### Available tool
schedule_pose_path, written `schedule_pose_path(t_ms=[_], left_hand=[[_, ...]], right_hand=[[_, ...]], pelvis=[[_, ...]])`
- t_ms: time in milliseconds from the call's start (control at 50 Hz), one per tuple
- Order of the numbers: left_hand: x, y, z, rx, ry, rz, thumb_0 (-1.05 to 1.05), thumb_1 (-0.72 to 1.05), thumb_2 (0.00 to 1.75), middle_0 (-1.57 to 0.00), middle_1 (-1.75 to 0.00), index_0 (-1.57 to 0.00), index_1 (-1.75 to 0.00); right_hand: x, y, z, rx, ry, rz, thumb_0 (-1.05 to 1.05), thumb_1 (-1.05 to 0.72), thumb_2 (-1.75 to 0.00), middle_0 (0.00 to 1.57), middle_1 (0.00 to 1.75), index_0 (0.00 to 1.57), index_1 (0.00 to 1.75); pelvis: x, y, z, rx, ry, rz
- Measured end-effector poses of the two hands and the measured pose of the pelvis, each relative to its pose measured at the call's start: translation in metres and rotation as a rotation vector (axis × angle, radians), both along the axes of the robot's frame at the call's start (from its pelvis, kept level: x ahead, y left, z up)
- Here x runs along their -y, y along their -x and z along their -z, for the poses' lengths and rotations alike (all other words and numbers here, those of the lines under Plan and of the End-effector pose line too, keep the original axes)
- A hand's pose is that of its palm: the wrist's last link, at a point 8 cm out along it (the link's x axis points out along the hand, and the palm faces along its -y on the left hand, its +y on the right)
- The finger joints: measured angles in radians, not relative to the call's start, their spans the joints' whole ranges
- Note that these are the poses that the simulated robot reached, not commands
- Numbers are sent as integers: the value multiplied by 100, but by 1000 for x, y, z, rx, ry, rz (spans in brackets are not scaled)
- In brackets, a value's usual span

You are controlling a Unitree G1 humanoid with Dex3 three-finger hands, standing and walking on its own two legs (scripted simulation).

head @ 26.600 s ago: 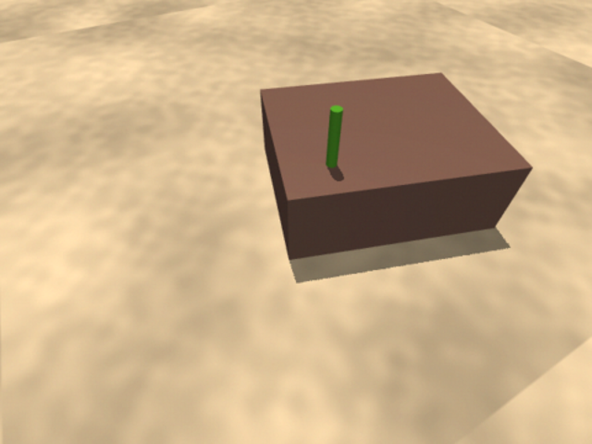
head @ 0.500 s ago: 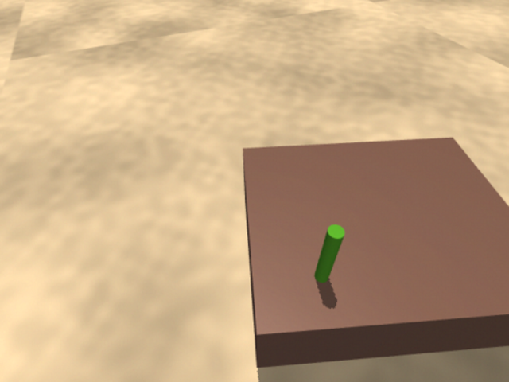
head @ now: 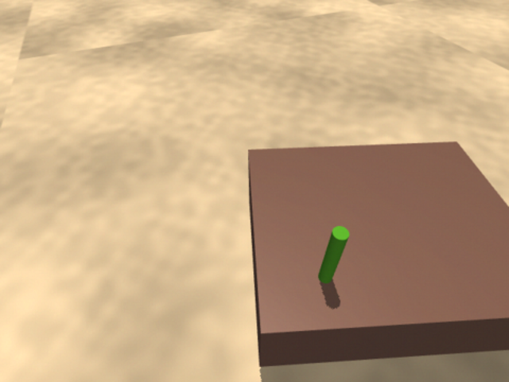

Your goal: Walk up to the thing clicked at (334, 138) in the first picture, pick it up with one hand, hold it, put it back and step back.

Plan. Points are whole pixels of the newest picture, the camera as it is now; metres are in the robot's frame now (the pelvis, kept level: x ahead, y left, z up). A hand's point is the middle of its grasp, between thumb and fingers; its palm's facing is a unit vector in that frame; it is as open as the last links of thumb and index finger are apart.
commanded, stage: stand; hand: right
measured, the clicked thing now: (332, 257) +0.50 -0.21 -0.30
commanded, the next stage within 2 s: step back in 1.94 s
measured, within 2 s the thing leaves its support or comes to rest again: neither
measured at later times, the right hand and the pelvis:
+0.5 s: hand out of the picture +0.08 -0.24 -0.16, palm faces -0.03 +0.94 -0.34, open 7.4 cm; pelvis +0.02 +0.00 +0.00, yaw +0 degrees
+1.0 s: hand out of the picture +0.08 -0.24 -0.16, palm faces -0.03 +0.94 -0.33, open 7.4 cm; pelvis +0.02 +0.01 +0.00, yaw +0 degrees
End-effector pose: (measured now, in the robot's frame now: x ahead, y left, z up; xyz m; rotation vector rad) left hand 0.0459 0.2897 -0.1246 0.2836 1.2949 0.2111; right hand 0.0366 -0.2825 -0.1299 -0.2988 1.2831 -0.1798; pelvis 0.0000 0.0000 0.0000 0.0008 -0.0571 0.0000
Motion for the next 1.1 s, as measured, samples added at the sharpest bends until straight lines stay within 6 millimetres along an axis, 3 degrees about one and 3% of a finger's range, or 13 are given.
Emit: schedule_pose_path(t_ms=[140, 440, 820, 1100], left_hand=[[-2, -3, 0, -15, -3, 1, 1, 91, 90, -21, -30, -20, -30], [0, -29, -1, 26, 10, 23, 1, 91, 90, -21, -30, -20, -30], [-8, -41, -7, 44, -10, 27, 1, 91, 90, -21, -30, -20, -30], [-10, -33, -8, 40, -13, 16, 1, 90, 90, -21, -30, -20, -30]], right_hand=[[-2, -11, -1, 0, -1, -5, 0, -89, -89, 20, 30, 20, 30], [4, -36, -8, 32, 20, -7, 0, -91, -90, 20, 30, 20, 30], [3, -40, -9, 25, 19, -3, 0, -91, -90, 20, 30, 20, 30], [4, -38, -9, 24, 11, -7, 0, -91, -90, 20, 30, 20, 30]], pelvis=[[-2, -5, -1, -7, 0, 0], [-4, -15, -3, -13, 2, 1], [-7, -20, -4, -15, 3, -4], [-5, -17, -4, -12, 0, -9]])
